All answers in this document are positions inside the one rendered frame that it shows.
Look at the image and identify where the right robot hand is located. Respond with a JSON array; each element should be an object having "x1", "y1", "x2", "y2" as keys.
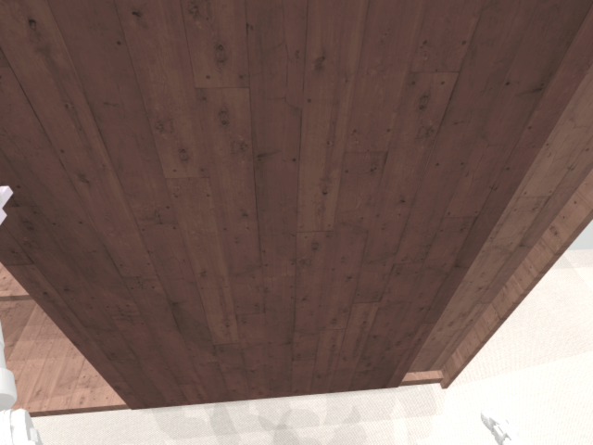
[{"x1": 481, "y1": 410, "x2": 528, "y2": 445}]

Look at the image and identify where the wardrobe door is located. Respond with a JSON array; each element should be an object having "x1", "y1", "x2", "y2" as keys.
[
  {"x1": 407, "y1": 64, "x2": 593, "y2": 373},
  {"x1": 0, "y1": 0, "x2": 593, "y2": 410}
]

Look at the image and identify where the left robot upper arm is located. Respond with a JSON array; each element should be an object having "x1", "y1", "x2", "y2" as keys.
[{"x1": 0, "y1": 409, "x2": 44, "y2": 445}]

